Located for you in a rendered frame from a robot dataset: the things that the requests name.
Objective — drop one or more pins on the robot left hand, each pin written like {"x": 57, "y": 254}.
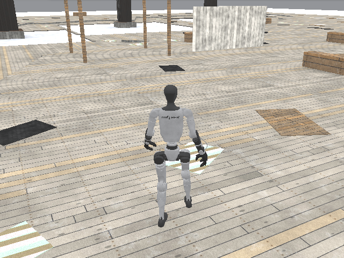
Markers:
{"x": 151, "y": 143}

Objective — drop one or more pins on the robot right hand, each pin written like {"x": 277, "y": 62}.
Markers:
{"x": 204, "y": 158}

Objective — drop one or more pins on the left robot forearm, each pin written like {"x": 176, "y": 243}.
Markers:
{"x": 147, "y": 138}

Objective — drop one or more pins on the left robot thigh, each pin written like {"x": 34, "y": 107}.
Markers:
{"x": 160, "y": 165}

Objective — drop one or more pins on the robot left upper arm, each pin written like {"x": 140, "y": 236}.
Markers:
{"x": 152, "y": 120}

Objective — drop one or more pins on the right robot forearm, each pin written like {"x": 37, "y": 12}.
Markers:
{"x": 198, "y": 144}

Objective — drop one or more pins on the humanoid robot head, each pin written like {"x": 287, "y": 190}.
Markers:
{"x": 170, "y": 92}

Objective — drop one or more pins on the robot right upper arm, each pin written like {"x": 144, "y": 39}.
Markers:
{"x": 190, "y": 121}

